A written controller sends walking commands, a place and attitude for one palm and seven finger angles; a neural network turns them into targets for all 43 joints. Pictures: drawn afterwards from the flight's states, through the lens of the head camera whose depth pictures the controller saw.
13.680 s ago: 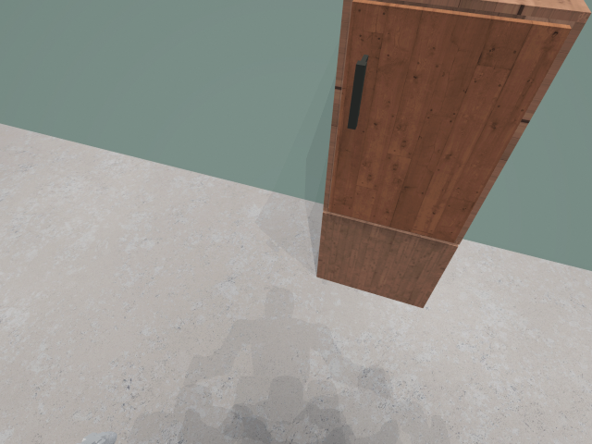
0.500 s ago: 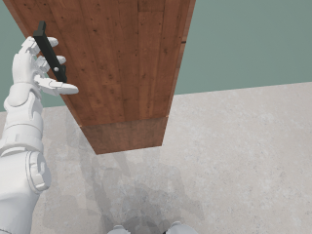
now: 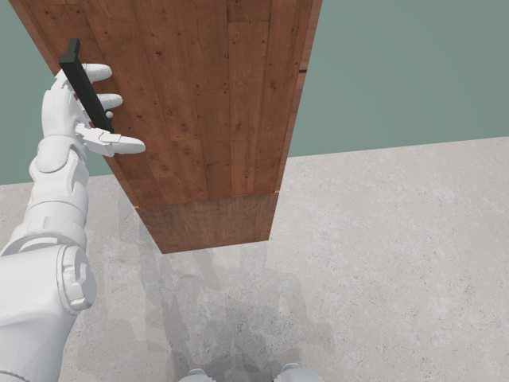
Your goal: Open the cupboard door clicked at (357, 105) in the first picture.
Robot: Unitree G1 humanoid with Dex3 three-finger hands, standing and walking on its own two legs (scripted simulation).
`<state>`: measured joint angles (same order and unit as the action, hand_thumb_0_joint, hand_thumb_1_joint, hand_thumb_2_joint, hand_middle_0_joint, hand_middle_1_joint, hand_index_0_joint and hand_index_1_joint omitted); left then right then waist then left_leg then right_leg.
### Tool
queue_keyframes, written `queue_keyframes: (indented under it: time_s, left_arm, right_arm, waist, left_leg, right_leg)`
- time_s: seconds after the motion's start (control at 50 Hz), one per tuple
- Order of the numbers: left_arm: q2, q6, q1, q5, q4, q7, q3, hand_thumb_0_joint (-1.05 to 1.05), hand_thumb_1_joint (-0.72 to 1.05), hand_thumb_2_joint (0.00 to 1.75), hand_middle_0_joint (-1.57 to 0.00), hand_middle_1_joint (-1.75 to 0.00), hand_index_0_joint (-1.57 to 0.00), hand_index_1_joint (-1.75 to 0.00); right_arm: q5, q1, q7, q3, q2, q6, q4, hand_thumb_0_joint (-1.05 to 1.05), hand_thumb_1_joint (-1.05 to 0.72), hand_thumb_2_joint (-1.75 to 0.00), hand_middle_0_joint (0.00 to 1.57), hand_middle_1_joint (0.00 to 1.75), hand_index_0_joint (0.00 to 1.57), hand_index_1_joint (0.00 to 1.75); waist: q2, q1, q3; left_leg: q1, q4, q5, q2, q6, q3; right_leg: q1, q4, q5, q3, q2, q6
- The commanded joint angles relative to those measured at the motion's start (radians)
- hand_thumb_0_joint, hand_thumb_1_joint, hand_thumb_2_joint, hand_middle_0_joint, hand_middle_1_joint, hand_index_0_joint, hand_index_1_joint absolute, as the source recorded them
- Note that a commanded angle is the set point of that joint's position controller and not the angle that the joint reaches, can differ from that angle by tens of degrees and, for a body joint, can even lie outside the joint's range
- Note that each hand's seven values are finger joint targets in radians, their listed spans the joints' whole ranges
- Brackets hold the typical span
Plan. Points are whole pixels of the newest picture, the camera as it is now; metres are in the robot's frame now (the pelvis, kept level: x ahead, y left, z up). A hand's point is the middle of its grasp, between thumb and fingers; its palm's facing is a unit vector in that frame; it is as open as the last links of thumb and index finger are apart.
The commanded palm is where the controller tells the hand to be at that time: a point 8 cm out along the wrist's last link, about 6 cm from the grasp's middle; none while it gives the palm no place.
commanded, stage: close the thumb around the handle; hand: left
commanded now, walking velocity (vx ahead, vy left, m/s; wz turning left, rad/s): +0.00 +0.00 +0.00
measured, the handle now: (91, 92) +0.55 +0.22 +0.11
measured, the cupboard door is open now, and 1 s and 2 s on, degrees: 0 1 44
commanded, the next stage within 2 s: pull the door open along its arc in 0.70 s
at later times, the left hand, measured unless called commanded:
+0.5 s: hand (102, 119) +0.49 +0.20 +0.12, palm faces +0.09 -1.00 +0.00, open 7.6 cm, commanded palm +0.46 +0.24 +0.11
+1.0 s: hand (103, 119) +0.49 +0.20 +0.12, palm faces +0.08 -1.00 +0.01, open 5.6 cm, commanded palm +0.44 +0.24 +0.11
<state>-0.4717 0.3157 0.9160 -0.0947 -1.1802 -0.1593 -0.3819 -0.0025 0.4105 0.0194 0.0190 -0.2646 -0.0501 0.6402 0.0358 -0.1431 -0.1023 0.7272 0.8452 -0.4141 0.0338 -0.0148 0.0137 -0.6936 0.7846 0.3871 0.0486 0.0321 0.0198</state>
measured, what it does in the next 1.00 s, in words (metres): stands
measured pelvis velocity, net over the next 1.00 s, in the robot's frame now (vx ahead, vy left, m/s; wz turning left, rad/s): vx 0.00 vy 0.00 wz -0.01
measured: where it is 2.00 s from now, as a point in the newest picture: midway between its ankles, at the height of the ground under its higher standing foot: outside the picture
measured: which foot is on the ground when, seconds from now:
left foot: down 0.00-1.00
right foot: down 0.00-1.00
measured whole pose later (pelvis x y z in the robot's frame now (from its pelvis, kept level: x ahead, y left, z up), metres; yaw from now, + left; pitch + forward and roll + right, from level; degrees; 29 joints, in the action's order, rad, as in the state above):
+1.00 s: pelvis +0.00 +0.00 +0.00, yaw -1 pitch +16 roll -2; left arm -0.46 0.32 0.85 -0.12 -1.12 -0.18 -0.39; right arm -0.01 0.43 0.02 0.01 -0.27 -0.06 0.64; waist 0.03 -0.14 -0.11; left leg 0.71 0.83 -0.41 0.03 -0.02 0.03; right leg -0.68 0.77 0.37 0.03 0.03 0.01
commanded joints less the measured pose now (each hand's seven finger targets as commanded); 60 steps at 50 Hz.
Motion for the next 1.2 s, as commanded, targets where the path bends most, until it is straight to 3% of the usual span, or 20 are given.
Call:
queue_keyframes:
  time_s: [0.0, 0.04, 0.12, 0.2, 0.22, 0.24, 0.28, 0.32, 0.4, 0.44, 0.48, 0.5, 0.6, 0.66, 0.72, 0.78, 0.82, 1.0, 1.1, 1.18]
  left_arm:
    - [-0.24, 0.08, 0.457, -0.01, 0.236, -0.002, -0.029, 0.0, -0.44, 0.32, -0.3, -1.21, -0.3, -1.21]
    - [-0.268, 0.074, 0.456, -0.01, 0.218, -0.006, -0.043, 0.0, -0.33, 0.37, -0.31, -1.22, -0.31, -1.22]
    - [-0.266, 0.084, 0.456, -0.011, 0.264, -0.013, -0.041, 0.0, -0.11, 0.47, -0.33, -1.24, -0.33, -1.24]
    - [-0.244, 0.077, 0.405, -0.023, 0.261, -0.023, -0.034, 0.0, 0.12, 0.56, -0.34, -1.27, -0.34, -1.27]
    - [-0.252, 0.075, 0.394, -0.026, 0.266, -0.024, -0.044, 0.0, 0.17, 0.59, -0.35, -1.27, -0.35, -1.27]
    - [-0.264, 0.07, 0.374, -0.024, 0.249, -0.024, -0.052, 0.0, 0.23, 0.61, -0.35, -1.28, -0.35, -1.28]
    - [-0.236, 0.064, 0.386, -0.029, 0.259, -0.027, -0.027, 0.0, 0.34, 0.66, -0.36, -1.29, -0.36, -1.29]
    - [-0.277, 0.072, 0.403, -0.025, 0.28, -0.025, -0.054, 0.0, 0.45, 0.71, -0.37, -1.3, -0.37, -1.3]
    - [-0.229, 0.082, 0.393, -0.033, 0.27, -0.03, -0.027, 0.0, 0.68, 0.8, -0.38, -1.33, -0.38, -1.33]
    - [-0.227, 0.078, 0.424, -0.028, 0.245, -0.029, -0.01, 0.0, 0.79, 0.85, -0.39, -1.34, -0.39, -1.34]
    - [-0.223, 0.08, 0.449, -0.026, 0.254, -0.025, -0.006, 0.0, 0.9, 0.9, -0.4, -1.35, -0.4, -1.35]
    - [-0.246, 0.084, 0.436, -0.026, 0.253, -0.022, -0.031, 0.0, 0.9, 0.9, -0.4, -1.35, -0.4, -1.35]
    - [-0.211, 0.085, 0.448, -0.025, 0.225, -0.019, -0.005, 0.0, 0.9, 0.9, -0.4, -1.35, -0.4, -1.35]
    - [-0.271, 0.079, 0.446, -0.02, 0.208, -0.018, -0.043, 0.0, 0.9, 0.9, -0.4, -1.35, -0.4, -1.35]
    - [-0.265, 0.077, 0.458, -0.014, 0.202, -0.02, -0.032, 0.0, 0.9, 0.9, -0.4, -1.35, -0.4, -1.35]
    - [-0.284, 0.072, 0.448, -0.019, 0.193, -0.02, -0.05, 0.0, 0.9, 0.9, -0.4, -1.35, -0.4, -1.35]
    - [-0.249, 0.075, 0.444, -0.022, 0.207, -0.022, -0.032, 0.0, 0.9, 0.9, -0.4, -1.35, -0.4, -1.35]
    - [-0.181, 0.055, 0.165, -0.059, 0.34, -0.034, -0.028, 0.0, 0.9, 0.9, -0.4, -1.35, -0.4, -1.35]
    - [-0.104, 0.016, -0.069, -0.095, 0.566, -0.021, 0.002, 0.0, 0.9, 0.9, -0.4, -1.35, -0.4, -1.35]
    - [-0.028, -0.023, -0.278, -0.122, 0.77, 0.0, 0.034, 0.0, 0.9, 0.9, -0.4, -1.35, -0.4, -1.35]
  right_arm:
    - [0.001, 0.157, 0.008, -0.061, -0.17, 0.018, -0.052, 0.0, -0.9, -0.9, 0.2, 0.3, 0.2, 0.3]
    - [-0.002, 0.154, 0.011, -0.059, -0.172, 0.016, -0.051, 0.0, -0.9, -0.9, 0.2, 0.3, 0.2, 0.3]
    - [-0.001, 0.153, 0.011, -0.06, -0.168, 0.014, -0.055, 0.0, -0.9, -0.9, 0.2, 0.3, 0.2, 0.3]
    - [-0.003, 0.15, 0.012, -0.062, -0.168, 0.01, -0.06, 0.0, -0.9, -0.9, 0.2, 0.3, 0.2, 0.3]
    - [-0.005, 0.146, 0.011, -0.062, -0.168, 0.009, -0.063, 0.0, -0.9, -0.9, 0.2, 0.3, 0.2, 0.3]
    - [-0.006, 0.145, 0.012, -0.061, -0.169, 0.006, -0.062, 0.0, -0.9, -0.9, 0.2, 0.3, 0.2, 0.3]
    - [-0.008, 0.139, 0.012, -0.06, -0.168, 0.007, -0.066, 0.0, -0.9, -0.9, 0.2, 0.3, 0.2, 0.3]
    - [-0.007, 0.138, 0.015, -0.062, -0.17, 0.006, -0.065, 0.0, -0.9, -0.9, 0.2, 0.3, 0.2, 0.3]
    - [-0.007, 0.132, 0.015, -0.061, -0.166, 0.009, -0.063, 0.0, -0.9, -0.9, 0.2, 0.3, 0.2, 0.3]
    - [-0.011, 0.124, 0.019, -0.059, -0.168, 0.011, -0.055, 0.0, -0.9, -0.9, 0.2, 0.3, 0.2, 0.3]
    - [-0.008, 0.126, 0.018, -0.061, -0.169, 0.018, -0.051, 0.0, -0.9, -0.9, 0.2, 0.3, 0.2, 0.3]
    - [-0.006, 0.131, 0.018, -0.06, -0.172, 0.018, -0.053, 0.0, -0.9, -0.9, 0.2, 0.3, 0.2, 0.3]
    - [-0.004, 0.132, 0.016, -0.059, -0.171, 0.024, -0.051, 0.0, -0.9, -0.9, 0.2, 0.3, 0.2, 0.3]
    - [-0.005, 0.133, 0.02, -0.057, -0.175, 0.023, -0.051, 0.0, -0.9, -0.9, 0.2, 0.3, 0.2, 0.3]
    - [-0.006, 0.132, 0.021, -0.054, -0.174, 0.022, -0.053, 0.0, -0.9, -0.9, 0.2, 0.3, 0.2, 0.3]
    - [-0.005, 0.139, 0.022, -0.056, -0.178, 0.023, -0.054, 0.0, -0.9, -0.9, 0.2, 0.3, 0.2, 0.3]
    - [-0.003, 0.138, 0.019, -0.057, -0.174, 0.025, -0.056, 0.0, -0.9, -0.9, 0.2, 0.3, 0.2, 0.3]
    - [-0.013, 0.101, 0.006, -0.066, -0.167, 0.014, -0.114, 0.0, -0.9, -0.9, 0.2, 0.3, 0.2, 0.3]
    - [-0.028, 0.048, -0.002, -0.071, -0.15, 0.018, -0.157, 0.0, -0.9, -0.9, 0.2, 0.3, 0.2, 0.3]
    - [-0.037, -0.011, -0.01, -0.072, -0.133, 0.035, -0.188, 0.0, -0.9, -0.9, 0.2, 0.3, 0.2, 0.3]
  waist:
    - [0.059, -0.016, -0.433]
    - [0.052, -0.016, -0.405]
    - [0.093, -0.005, -0.457]
    - [0.044, -0.006, -0.428]
    - [0.068, 0.003, -0.431]
    - [0.05, 0.007, -0.411]
    - [0.038, -0.004, -0.393]
    - [0.063, 0.002, -0.412]
    - [0.037, -0.007, -0.384]
    - [0.058, -0.019, -0.356]
    - [0.072, -0.019, -0.375]
    - [0.067, -0.008, -0.393]
    - [0.049, -0.021, -0.384]
    - [0.041, -0.012, -0.391]
    - [0.059, -0.018, -0.38]
    - [0.027, -0.017, -0.382]
    - [0.066, -0.013, -0.401]
    - [0.044, 0.057, -0.413]
    - [0.033, 0.102, -0.42]
    - [0.0, 0.127, -0.376]
  left_leg:
    - [-0.323, -0.053, 0.452, -0.018, -0.021, -0.049]
    - [-0.29, -0.061, 0.418, -0.02, -0.022, -0.043]
    - [-0.326, -0.058, 0.465, -0.022, -0.02, -0.043]
    - [-0.31, -0.066, 0.469, -0.021, -0.024, -0.039]
    - [-0.311, -0.067, 0.468, -0.023, -0.023, -0.034]
    - [-0.296, -0.072, 0.453, -0.023, -0.023, -0.034]
    - [-0.284, -0.079, 0.428, -0.025, -0.026, -0.03]
    - [-0.297, -0.078, 0.435, -0.025, -0.025, -0.031]
    - [-0.304, -0.077, 0.423, -0.025, -0.026, -0.035]
    - [-0.299, -0.081, 0.379, -0.022, -0.022, -0.039]
    - [-0.314, -0.081, 0.373, -0.022, -0.02, -0.045]
    - [-0.315, -0.077, 0.387, -0.024, -0.021, -0.046]
    - [-0.318, -0.07, 0.389, -0.021, -0.02, -0.054]
    - [-0.28, -0.073, 0.383, -0.023, -0.02, -0.045]
    - [-0.279, -0.073, 0.374, -0.023, -0.02, -0.048]
    - [-0.268, -0.077, 0.357, -0.02, -0.021, -0.048]
    - [-0.296, -0.073, 0.372, -0.021, -0.018, -0.049]
    - [-0.31, -0.096, 0.443, -0.021, -0.018, -0.03]
    - [-0.357, -0.118, 0.548, -0.016, -0.017, -0.021]
    - [-0.378, -0.145, 0.584, -0.014, -0.015, -0.01]
  right_leg:
    - [0.165, -0.066, -0.435, -0.03, 0.021, -0.005]
    - [0.175, -0.075, -0.425, -0.035, 0.019, -0.009]
    - [0.194, -0.067, -0.46, -0.035, 0.019, -0.006]
    - [0.213, -0.073, -0.478, -0.03, 0.02, -0.007]
    - [0.215, -0.076, -0.48, -0.034, 0.019, -0.007]
    - [0.22, -0.079, -0.471, -0.033, 0.018, -0.006]
    - [0.222, -0.086, -0.465, -0.035, 0.018, -0.01]
    - [0.226, -0.083, -0.465, -0.038, 0.016, -0.007]
    - [0.204, -0.088, -0.443, -0.034, 0.019, -0.006]
    - [0.167, -0.093, -0.394, -0.034, 0.016, -0.006]
    - [0.158, -0.092, -0.378, -0.033, 0.016, -0.006]
    - [0.172, -0.085, -0.387, -0.033, 0.016, -0.002]
    - [0.141, -0.082, -0.372, -0.029, 0.018, -0.004]
    - [0.178, -0.08, -0.392, -0.036, 0.014, -0.007]
    - [0.16, -0.08, -0.379, -0.035, 0.014, -0.006]
    - [0.166, -0.084, -0.363, -0.033, 0.015, -0.008]
    - [0.149, -0.08, -0.362, -0.03, 0.017, -0.006]
    - [0.24, -0.08, -0.432, -0.019, 0.022, 0.003]
    - [0.311, -0.09, -0.503, -0.014, 0.02, 0.004]
    - [0.361, -0.105, -0.549, -0.009, 0.015, -0.001]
